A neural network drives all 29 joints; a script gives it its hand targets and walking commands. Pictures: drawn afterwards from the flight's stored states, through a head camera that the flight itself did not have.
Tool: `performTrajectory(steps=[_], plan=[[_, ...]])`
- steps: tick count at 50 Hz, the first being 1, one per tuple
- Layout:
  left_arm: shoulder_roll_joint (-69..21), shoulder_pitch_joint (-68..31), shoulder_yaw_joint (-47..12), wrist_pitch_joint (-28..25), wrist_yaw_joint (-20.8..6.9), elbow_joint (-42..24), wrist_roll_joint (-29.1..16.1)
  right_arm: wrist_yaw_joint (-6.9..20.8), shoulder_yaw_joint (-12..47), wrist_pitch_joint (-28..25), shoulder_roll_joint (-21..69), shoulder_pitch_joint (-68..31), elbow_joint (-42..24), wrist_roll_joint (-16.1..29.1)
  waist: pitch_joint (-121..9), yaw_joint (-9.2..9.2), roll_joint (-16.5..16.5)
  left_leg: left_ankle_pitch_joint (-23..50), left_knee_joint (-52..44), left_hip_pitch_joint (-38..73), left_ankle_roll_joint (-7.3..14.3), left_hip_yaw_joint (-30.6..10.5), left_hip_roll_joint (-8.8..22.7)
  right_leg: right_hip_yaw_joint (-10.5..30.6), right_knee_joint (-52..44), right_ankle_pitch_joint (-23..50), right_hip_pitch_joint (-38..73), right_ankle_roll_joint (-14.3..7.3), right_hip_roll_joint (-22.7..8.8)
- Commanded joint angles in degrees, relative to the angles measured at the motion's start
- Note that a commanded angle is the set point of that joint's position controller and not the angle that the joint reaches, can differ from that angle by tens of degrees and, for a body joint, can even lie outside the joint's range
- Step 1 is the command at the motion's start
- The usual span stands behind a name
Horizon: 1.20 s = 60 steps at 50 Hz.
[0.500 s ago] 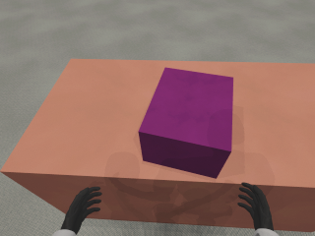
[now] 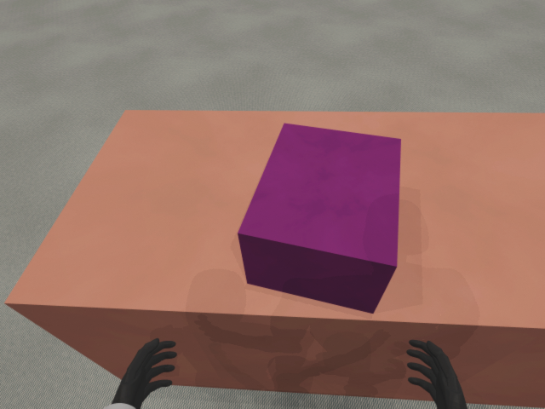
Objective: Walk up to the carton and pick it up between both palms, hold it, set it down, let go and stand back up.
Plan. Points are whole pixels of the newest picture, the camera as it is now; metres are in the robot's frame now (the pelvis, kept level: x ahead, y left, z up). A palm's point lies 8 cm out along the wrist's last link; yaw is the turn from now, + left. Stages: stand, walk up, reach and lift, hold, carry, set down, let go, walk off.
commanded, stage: set down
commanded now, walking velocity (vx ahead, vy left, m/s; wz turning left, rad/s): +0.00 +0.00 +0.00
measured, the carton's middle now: (324, 210) +0.49 -0.07 -0.04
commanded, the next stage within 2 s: let go in 0.34 s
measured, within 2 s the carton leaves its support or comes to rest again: neither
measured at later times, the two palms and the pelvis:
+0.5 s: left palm (144, 404) +0.15 +0.22 -0.08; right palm (445, 404) +0.16 -0.22 -0.09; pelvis +0.00 -0.01 +0.00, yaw +0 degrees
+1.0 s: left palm out of the picture +0.12 +0.23 -0.10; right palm out of the picture +0.12 -0.24 -0.11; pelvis +0.00 -0.01 +0.00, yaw +1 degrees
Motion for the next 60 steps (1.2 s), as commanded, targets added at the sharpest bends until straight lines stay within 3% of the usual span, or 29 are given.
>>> performTrajectory(steps=[1,4,6,8,14,17,18,21,22,23,24,25,26,27,28,29,30,36,38,42,43,44,45,46,47,52,54,57,60], plan=[[7.70,-4.44,2.80,-2.10,0.51,-9.54,-0.57,0.30,-1.96,-2.18,-4.47,-4.36,-9.82,-1.08,-8.09,0.04,-1.49,11.12,-6.22,-11.40,-4.22,5.37,-2.38,-1.65,-2.41,5.57,13.00,-3.03,1.46],[5.62,-6.16,3.08,-1.36,1.60,-9.02,0.80,1.40,-3.12,-1.93,-5.24,-6.90,-6.85,-1.52,-6.33,0.33,3.45,10.05,-7.71,-12.12,-3.48,4.66,-1.06,-1.96,-1.38,3.23,13.58,-3.66,2.26],[6.61,-6.49,2.80,-1.51,1.66,-9.37,0.07,0.85,-2.84,-1.54,-3.88,-4.49,-9.07,-1.99,-6.45,0.36,0.41,8.95,-7.30,-14.63,-3.02,4.98,-0.93,-1.63,-0.77,5.40,16.18,-3.50,1.94],[4.42,-7.99,2.90,1.21,2.80,-5.78,2.55,2.36,-4.65,0.17,-6.86,-8.74,-3.02,-3.90,-5.63,-0.33,4.33,6.13,-9.42,-15.04,-3.35,3.62,0.27,-2.78,-0.19,0.35,14.84,-4.12,2.96],[4.37,-6.44,4.35,0.15,3.54,-10.53,1.99,2.45,-2.48,-1.89,-5.12,-5.84,-8.74,-2.43,-10.90,0.94,0.46,17.28,-6.27,-12.73,-4.08,4.68,-1.88,-2.10,-0.41,9.64,15.54,-4.19,2.15],[1.83,-6.35,4.78,4.12,2.21,-2.22,5.63,2.96,-3.95,0.19,-7.78,-8.41,2.66,-5.10,-4.80,-0.14,1.37,12.91,-7.31,-9.81,-4.80,5.17,-1.80,-2.74,-2.75,4.07,12.23,-4.39,2.13],[4.44,-6.37,5.35,1.54,1.46,-8.37,2.46,1.37,-2.93,-1.90,-3.62,-5.26,-7.15,-3.59,-8.15,-1.08,-2.95,12.02,-6.21,-11.36,-3.57,5.92,-2.55,-1.74,-2.60,8.46,15.03,-3.24,0.97],[1.76,-7.57,5.26,4.20,1.82,-1.42,6.27,2.73,-2.98,-0.41,-7.28,-9.10,2.95,-5.21,-5.00,-1.21,1.28,10.04,-7.72,-9.89,-3.73,5.04,-2.21,-2.87,-2.38,3.00,11.63,-3.85,2.20],[1.65,-7.66,5.00,4.41,2.19,-4.36,6.10,2.96,-3.15,-0.58,-6.58,-9.49,0.83,-5.37,-5.07,-0.63,1.09,8.56,-8.54,-11.92,-3.59,5.20,-1.39,-3.42,-1.78,2.65,13.28,-3.14,2.14],[1.54,-9.02,4.42,6.12,2.56,-0.95,6.73,3.34,-3.56,0.28,-7.51,-11.62,2.93,-6.39,-5.57,0.11,0.39,6.84,-8.55,-12.67,-3.82,5.86,-2.18,-3.36,-2.19,0.97,12.93,-3.60,1.85],[3.76,-9.33,5.33,4.00,2.65,-8.04,5.46,2.82,-3.42,-1.17,-5.08,-8.01,-5.31,-5.12,-7.71,-0.58,-2.83,8.39,-7.76,-13.01,-2.74,5.90,-2.35,-3.11,-1.71,5.48,14.54,-2.54,1.10],[3.51,-9.37,5.24,4.05,2.44,-5.75,5.10,2.63,-1.64,-1.31,-4.07,-8.86,-3.77,-5.55,-9.27,0.68,-4.82,9.82,-7.24,-13.04,-2.65,6.18,-2.69,-2.14,-1.70,6.89,15.40,-2.69,0.99],[4.85,-8.75,6.48,3.64,2.17,-6.23,4.85,1.98,-0.56,-1.55,-2.86,-6.82,-5.95,-5.30,-10.25,-0.59,-4.16,10.43,-5.89,-12.46,-2.17,6.16,-3.36,-1.12,-1.14,10.05,15.47,-2.64,0.08],[2.70,-8.61,6.19,6.02,2.86,-0.99,7.90,3.23,-1.99,0.02,-7.25,-9.65,3.11,-6.42,-8.04,-0.23,-0.29,11.20,-6.99,-10.30,-3.18,5.67,-2.98,-2.84,-1.04,7.30,12.54,-3.19,1.09],[4.88,-8.99,6.48,4.85,2.63,-7.14,6.22,2.97,-1.96,-1.17,-5.82,-7.39,-3.76,-5.15,-10.93,-0.14,-3.54,13.39,-6.12,-10.76,-3.02,6.19,-3.31,-2.48,-0.97,10.74,14.82,-2.45,1.09],[3.17,-6.11,6.27,5.07,2.11,-2.45,6.66,2.57,-1.45,-1.04,-5.27,-5.33,0.19,-5.42,-8.06,-0.74,-3.25,13.08,-6.64,-10.26,-3.15,5.68,-2.84,-2.78,-1.54,11.15,14.37,-1.92,0.64],[4.51,-7.04,7.44,4.28,1.65,-6.30,5.89,2.18,-1.67,-1.83,-4.30,-6.77,-3.42,-5.61,-11.36,0.08,-3.60,13.86,-5.98,-9.33,-2.75,6.31,-3.35,-2.44,-1.40,12.07,15.28,-1.76,0.32],[3.21,-7.53,6.61,7.94,2.12,-2.63,7.66,3.40,-1.66,-0.70,-5.55,-7.57,0.71,-6.30,-7.75,-0.83,-2.80,11.15,-6.42,-9.18,-1.99,5.87,-2.51,-3.56,-1.73,7.44,10.97,-1.91,1.27],[3.65,-8.17,7.17,6.63,2.39,-7.59,6.67,3.20,-1.72,-1.30,-5.19,-7.38,-3.22,-5.56,-9.60,0.31,-1.89,11.50,-6.00,-10.35,-1.87,6.04,-2.53,-2.98,-1.26,8.94,13.33,-1.61,0.77],[0.89,-8.68,5.95,10.59,3.84,-4.59,9.46,5.27,-2.97,0.68,-8.29,-10.52,4.88,-6.36,-7.62,-0.21,3.29,13.31,-7.17,-8.35,-2.80,5.30,-0.60,-4.27,-0.85,5.82,10.59,-3.05,3.29],[2.10,-7.37,6.87,8.64,3.57,-10.37,7.67,4.53,-2.30,-0.63,-5.66,-8.22,-2.34,-5.53,-10.36,0.02,-0.95,17.07,-5.73,-7.80,-1.87,5.34,-1.16,-2.87,-1.13,10.51,12.43,-2.65,1.87],[2.52,0.71,8.19,5.65,2.79,1.01,12.78,5.46,-1.11,8.07,-12.50,-1.40,8.75,-3.77,-13.32,-1.31,-4.61,22.92,0.11,-8.54,-1.13,-0.75,3.55,-0.06,5.48,25.22,5.06,-1.87,-5.96],[4.97,1.88,8.90,5.42,2.14,1.83,12.35,5.36,-1.85,11.87,-12.69,1.72,7.74,-3.85,-12.49,-1.55,-0.84,19.80,-1.23,-5.60,-1.28,-0.77,3.53,-0.06,5.76,21.04,1.29,-1.31,-5.24],[4.36,4.09,8.55,4.80,2.09,2.64,11.39,5.68,-1.92,13.74,-13.47,-1.22,7.77,-3.72,-11.21,0.41,-3.20,21.88,0.79,-5.15,-0.26,-1.40,4.04,-0.04,4.84,23.41,0.58,-0.95,-5.40],[3.93,4.86,8.51,4.45,1.98,3.50,10.93,5.79,-1.09,14.35,-13.31,-2.14,7.37,-3.51,-14.23,0.46,-0.55,19.23,0.98,-5.65,-0.44,-1.14,3.31,-0.61,5.02,21.18,1.11,-0.19,-5.11],[2.48,5.06,6.89,4.47,1.39,7.00,10.48,5.68,0.38,15.04,-10.93,-0.91,11.32,-4.08,-9.03,-0.43,-4.21,3.87,-0.50,-8.48,1.39,-2.61,2.72,1.10,2.64,10.50,-6.21,-1.19,-4.98],[1.60,4.59,6.85,4.21,1.65,8.33,11.01,5.68,0.61,14.57,-11.58,-1.66,12.58,-4.27,-7.07,0.28,-0.62,3.70,-2.52,-13.06,1.96,-4.01,3.37,1.02,2.63,7.10,-4.83,-1.29,-4.59],[2.54,4.66,6.59,3.61,2.03,11.05,10.39,5.09,-0.37,14.01,-13.35,1.26,16.10,-4.18,-7.95,-1.29,-3.98,6.44,-2.08,-10.18,1.60,-4.02,2.46,-0.20,2.47,8.96,-5.55,-1.15,-4.03],[2.48,5.94,5.95,3.54,2.57,14.11,10.43,4.87,-0.43,14.20,-13.19,3.30,18.84,-3.92,-7.50,-1.88,-0.35,4.60,-3.09,-9.91,1.47,-4.43,2.76,0.48,1.34,6.03,-6.07,-1.14,-4.65]])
